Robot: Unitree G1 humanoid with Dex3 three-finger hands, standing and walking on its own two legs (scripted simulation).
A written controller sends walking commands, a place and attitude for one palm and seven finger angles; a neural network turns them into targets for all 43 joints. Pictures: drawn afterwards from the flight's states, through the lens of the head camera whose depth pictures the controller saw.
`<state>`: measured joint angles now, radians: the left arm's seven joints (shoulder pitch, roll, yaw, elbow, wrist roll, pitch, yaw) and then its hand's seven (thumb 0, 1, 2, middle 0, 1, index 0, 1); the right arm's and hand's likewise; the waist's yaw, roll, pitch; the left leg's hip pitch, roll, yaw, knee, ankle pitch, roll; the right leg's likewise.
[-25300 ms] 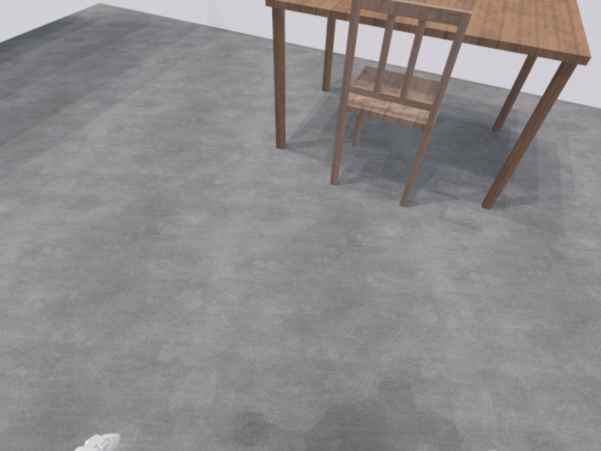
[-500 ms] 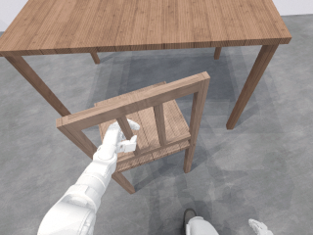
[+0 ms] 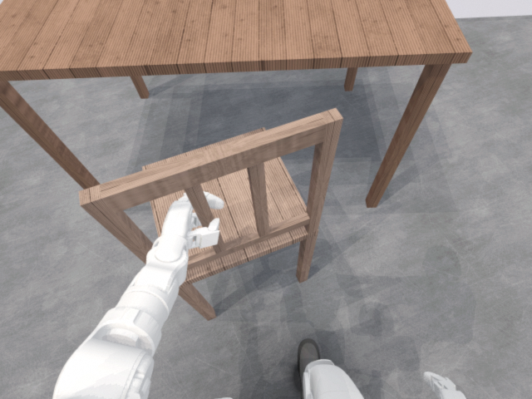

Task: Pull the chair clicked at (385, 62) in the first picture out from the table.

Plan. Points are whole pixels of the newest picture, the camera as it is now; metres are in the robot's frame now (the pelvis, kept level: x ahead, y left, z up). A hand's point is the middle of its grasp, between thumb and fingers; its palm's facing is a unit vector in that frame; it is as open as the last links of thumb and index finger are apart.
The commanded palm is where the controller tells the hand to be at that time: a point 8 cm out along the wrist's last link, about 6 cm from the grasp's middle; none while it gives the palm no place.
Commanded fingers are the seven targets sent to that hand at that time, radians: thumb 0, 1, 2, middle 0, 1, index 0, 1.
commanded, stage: step backward, pulling the chair out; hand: left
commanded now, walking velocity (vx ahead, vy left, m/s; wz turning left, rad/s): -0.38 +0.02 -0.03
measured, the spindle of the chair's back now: (207, 221) +0.42 +0.11 -0.08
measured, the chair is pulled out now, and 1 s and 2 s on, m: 0.23 0.24 0.24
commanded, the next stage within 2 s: none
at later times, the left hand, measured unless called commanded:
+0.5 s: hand (211, 233) +0.38 +0.09 -0.05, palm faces -0.13 -0.96 -0.26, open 5.6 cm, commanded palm +0.37 +0.14 -0.04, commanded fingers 0.00 0.90 0.90 -0.50 -1.45 -0.50 -1.45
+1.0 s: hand (211, 234) +0.38 +0.09 -0.05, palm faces -0.14 -0.95 -0.26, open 5.6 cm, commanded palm +0.37 +0.14 -0.04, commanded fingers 0.00 0.90 0.90 -0.50 -1.45 -0.50 -1.45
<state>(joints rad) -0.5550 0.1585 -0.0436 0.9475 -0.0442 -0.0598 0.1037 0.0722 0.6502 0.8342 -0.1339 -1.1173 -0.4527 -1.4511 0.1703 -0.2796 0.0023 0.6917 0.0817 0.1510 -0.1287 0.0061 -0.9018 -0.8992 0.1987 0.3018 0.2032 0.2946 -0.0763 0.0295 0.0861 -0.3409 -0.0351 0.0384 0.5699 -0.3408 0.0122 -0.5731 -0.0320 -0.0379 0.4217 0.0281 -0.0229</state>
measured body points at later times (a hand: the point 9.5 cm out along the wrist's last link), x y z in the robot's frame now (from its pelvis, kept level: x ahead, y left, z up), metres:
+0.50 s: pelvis +0.02 +0.00 +0.00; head +0.09 -0.04 +0.44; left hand +0.38 +0.14 -0.03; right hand +0.11 -0.27 -0.14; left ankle -0.04 +0.11 -0.73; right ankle +0.14 -0.11 -0.73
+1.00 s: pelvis +0.01 +0.00 +0.00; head +0.08 -0.03 +0.44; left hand +0.38 +0.15 -0.03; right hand +0.08 -0.27 -0.14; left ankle -0.04 +0.11 -0.73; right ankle +0.14 -0.11 -0.73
